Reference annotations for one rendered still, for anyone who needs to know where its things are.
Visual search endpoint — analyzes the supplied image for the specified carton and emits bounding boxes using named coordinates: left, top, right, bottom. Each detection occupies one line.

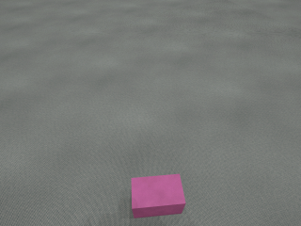
left=131, top=173, right=186, bottom=218

